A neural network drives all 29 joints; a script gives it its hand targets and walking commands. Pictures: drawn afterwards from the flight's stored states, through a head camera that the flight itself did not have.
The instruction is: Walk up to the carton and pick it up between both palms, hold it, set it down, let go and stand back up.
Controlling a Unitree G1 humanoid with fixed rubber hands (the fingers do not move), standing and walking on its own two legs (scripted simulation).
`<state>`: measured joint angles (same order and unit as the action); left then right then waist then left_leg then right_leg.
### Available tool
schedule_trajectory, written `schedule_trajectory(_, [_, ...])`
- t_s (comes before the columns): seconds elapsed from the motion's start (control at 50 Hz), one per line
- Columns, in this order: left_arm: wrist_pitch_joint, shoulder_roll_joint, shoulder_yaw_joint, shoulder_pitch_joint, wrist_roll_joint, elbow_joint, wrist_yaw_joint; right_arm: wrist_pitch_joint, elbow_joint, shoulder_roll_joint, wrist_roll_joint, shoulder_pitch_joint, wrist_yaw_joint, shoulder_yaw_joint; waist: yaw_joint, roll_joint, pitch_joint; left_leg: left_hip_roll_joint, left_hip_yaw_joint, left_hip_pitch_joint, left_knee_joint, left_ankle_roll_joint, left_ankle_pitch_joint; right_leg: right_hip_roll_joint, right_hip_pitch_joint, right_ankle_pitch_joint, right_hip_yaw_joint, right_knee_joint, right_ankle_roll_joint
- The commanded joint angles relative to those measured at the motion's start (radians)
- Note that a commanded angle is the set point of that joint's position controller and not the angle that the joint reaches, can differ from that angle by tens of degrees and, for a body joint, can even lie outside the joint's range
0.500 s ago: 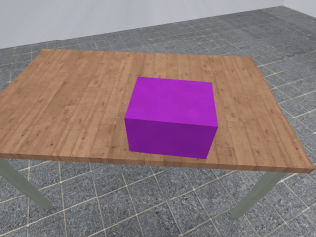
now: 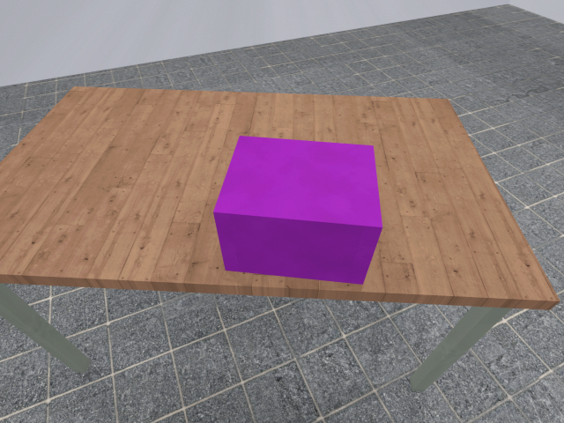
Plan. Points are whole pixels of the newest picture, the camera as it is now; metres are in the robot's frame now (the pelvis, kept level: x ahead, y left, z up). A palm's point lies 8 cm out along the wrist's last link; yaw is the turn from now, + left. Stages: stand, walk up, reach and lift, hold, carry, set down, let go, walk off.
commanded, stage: stand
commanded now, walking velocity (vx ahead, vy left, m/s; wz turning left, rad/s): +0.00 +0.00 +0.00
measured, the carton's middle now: (299, 207) +0.50 -0.03 +0.00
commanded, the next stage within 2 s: none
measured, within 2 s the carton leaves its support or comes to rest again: neither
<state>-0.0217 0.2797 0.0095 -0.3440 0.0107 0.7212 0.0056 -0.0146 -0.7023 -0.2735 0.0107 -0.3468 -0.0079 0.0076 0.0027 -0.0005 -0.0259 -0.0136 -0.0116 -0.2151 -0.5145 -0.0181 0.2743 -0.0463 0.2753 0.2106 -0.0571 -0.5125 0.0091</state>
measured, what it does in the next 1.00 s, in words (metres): stands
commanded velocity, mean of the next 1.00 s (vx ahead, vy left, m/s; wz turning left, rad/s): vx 0.00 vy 0.00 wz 0.00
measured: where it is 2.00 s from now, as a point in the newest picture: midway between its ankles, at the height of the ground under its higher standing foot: outside the picture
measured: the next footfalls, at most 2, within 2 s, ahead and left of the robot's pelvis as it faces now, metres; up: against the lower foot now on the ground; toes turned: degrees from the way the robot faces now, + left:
none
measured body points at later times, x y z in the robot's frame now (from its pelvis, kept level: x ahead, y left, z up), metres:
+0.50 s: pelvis +0.00 -0.01 +0.00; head +0.01 -0.01 +0.45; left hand +0.08 +0.26 -0.12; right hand +0.08 -0.27 -0.12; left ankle +0.00 +0.13 -0.74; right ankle +0.04 -0.13 -0.74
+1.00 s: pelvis +0.01 +0.00 +0.00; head +0.01 +0.00 +0.45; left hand +0.08 +0.26 -0.12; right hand +0.08 -0.27 -0.12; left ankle +0.00 +0.13 -0.74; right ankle +0.04 -0.13 -0.74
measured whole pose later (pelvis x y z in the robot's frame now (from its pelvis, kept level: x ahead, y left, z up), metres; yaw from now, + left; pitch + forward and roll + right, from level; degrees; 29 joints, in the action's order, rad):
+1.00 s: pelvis +0.01 +0.00 +0.00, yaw +0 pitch -1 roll +0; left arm -0.01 0.28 0.01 -0.35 0.01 0.74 0.01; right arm -0.01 -0.74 -0.27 0.01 -0.35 0.00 0.01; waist 0.00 0.00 -0.02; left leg -0.02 -0.02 -0.21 -0.50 -0.03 0.28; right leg -0.04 0.27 0.22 -0.06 -0.50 0.00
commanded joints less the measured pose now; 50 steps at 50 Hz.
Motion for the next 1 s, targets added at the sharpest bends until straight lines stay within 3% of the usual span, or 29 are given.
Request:
schedule_trajectory(0.0, [-0.014,0.126,-0.033,-0.021,-0.002,-0.062,0.004,-0.014,0.060,-0.118,0.000,-0.029,0.005,0.032,-0.002,-0.013,-0.007,-0.066,-0.087,-0.072,0.098,0.035,-0.030,-0.069,-0.036,-0.007,0.109,0.100,-0.035])
schedule_trajectory(0.98, [-0.005,0.119,-0.035,-0.041,-0.004,-0.034,0.008,-0.009,0.015,-0.114,-0.002,-0.045,0.016,0.034,0.001,0.000,-0.010,-0.071,-0.085,-0.063,0.108,0.033,-0.054,-0.065,-0.044,-0.017,0.104,0.104,-0.036])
